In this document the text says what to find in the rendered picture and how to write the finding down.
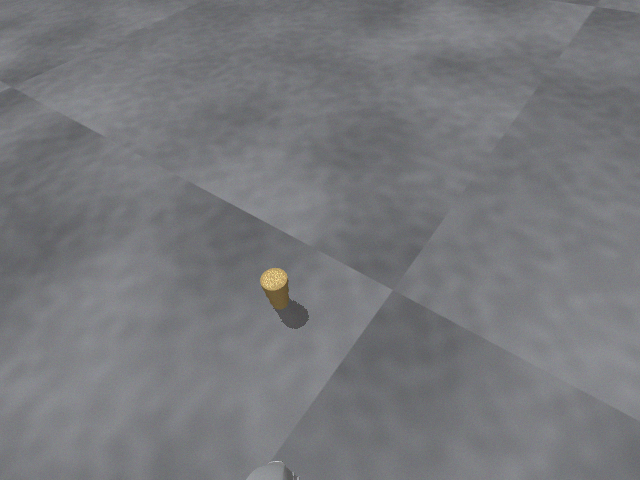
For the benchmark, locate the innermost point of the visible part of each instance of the cup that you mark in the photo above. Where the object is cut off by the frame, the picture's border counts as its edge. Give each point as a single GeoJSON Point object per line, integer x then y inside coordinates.
{"type": "Point", "coordinates": [274, 282]}

